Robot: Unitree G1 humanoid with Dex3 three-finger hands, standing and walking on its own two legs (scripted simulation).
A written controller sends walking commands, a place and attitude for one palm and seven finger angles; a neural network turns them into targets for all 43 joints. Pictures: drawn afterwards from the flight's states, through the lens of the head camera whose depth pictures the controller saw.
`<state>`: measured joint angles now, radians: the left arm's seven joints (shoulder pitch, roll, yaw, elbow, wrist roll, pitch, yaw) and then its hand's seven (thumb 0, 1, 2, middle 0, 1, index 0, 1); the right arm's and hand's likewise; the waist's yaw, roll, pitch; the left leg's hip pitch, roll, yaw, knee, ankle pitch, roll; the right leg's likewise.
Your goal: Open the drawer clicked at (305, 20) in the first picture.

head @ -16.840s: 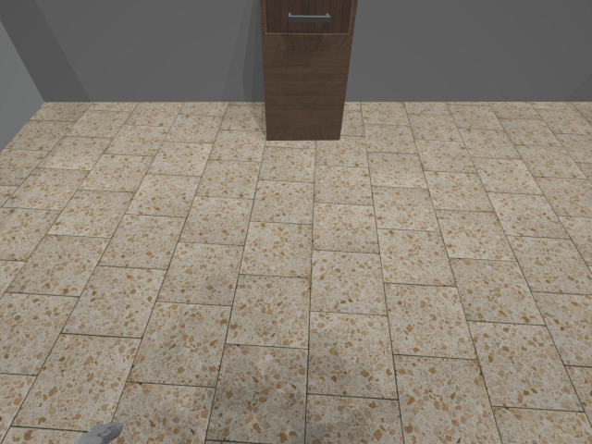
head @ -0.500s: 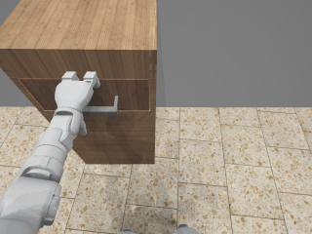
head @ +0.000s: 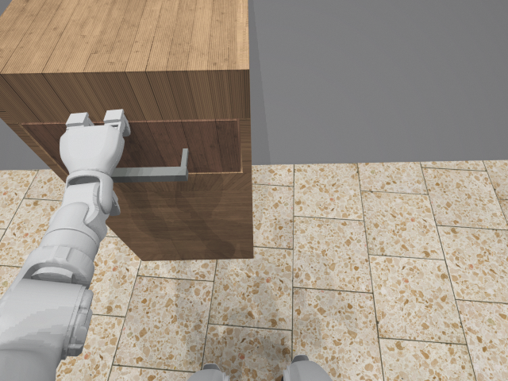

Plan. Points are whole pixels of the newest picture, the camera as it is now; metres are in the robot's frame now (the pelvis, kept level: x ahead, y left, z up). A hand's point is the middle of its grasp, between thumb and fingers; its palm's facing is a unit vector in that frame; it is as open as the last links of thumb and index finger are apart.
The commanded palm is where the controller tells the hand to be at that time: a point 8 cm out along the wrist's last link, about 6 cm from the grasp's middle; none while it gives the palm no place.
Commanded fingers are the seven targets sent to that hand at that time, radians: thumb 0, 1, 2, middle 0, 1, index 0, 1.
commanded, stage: move the hooked fingers above the handle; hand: left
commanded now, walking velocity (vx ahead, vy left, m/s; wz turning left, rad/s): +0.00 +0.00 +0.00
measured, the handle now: (140, 165) +0.51 +0.21 -0.03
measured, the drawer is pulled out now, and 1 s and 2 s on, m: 0.00 0.00 0.00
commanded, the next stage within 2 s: lower the fingers behind the handle in 0.82 s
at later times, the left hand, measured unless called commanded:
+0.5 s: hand (118, 174) +0.46 +0.23 +0.01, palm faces -0.06 +0.05 -1.00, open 13.9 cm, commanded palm +0.44 +0.23 +0.07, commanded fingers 0.00 -0.50 0.30 -0.30 -1.20 -0.30 -1.20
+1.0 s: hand (117, 171) +0.47 +0.23 +0.01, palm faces +0.03 +0.04 -1.00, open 13.9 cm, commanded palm +0.44 +0.23 +0.07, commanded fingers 0.00 -0.50 0.30 -0.30 -1.20 -0.30 -1.20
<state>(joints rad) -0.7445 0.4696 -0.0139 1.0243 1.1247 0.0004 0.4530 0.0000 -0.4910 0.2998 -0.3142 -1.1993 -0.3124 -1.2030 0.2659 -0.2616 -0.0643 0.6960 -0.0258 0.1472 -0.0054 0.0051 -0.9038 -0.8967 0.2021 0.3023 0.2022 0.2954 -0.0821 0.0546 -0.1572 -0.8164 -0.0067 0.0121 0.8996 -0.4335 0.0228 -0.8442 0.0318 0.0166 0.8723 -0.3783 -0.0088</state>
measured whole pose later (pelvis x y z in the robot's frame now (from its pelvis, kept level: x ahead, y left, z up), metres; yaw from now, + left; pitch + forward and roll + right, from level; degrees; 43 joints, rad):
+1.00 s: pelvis +0.00 +0.01 +0.00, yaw -1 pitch +21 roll -1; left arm -0.72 0.45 0.01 1.00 1.13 0.00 0.46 0.00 -0.49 0.30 -0.37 -1.24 -0.31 -1.20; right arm 0.28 -0.25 -0.05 0.69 -0.03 0.17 -0.01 0.00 -0.90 -0.90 0.20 0.30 0.20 0.30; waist -0.10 0.06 -0.15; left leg -0.86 0.00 0.03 0.93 -0.44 0.04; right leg -0.89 0.03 0.03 0.89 -0.37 0.00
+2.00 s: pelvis -0.01 +0.00 -0.04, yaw +0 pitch +27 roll -1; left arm -0.69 0.49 0.03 0.99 1.16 -0.15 0.49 0.00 -0.49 0.30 -0.30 -1.20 -0.30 -1.20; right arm 0.29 -0.27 -0.07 0.72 -0.06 0.11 -0.02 0.00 -0.90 -0.90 0.20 0.30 0.20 0.30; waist -0.09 0.05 -0.18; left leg -1.08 0.00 0.01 1.12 -0.51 0.02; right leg -1.10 0.04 0.01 1.08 -0.44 -0.01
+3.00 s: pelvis -0.01 +0.01 -0.04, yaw +0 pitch +26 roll -2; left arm -0.77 0.50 -0.02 1.07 1.14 -0.11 0.44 0.00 0.10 0.55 -0.35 -1.26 -0.36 -1.27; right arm 0.30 -0.25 -0.04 0.71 -0.05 0.10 -0.03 0.00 -0.90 -0.90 0.20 0.30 0.20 0.30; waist -0.12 0.05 -0.19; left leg -1.09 0.00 -0.01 1.14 -0.51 0.03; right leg -1.10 0.04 -0.01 1.08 -0.44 0.00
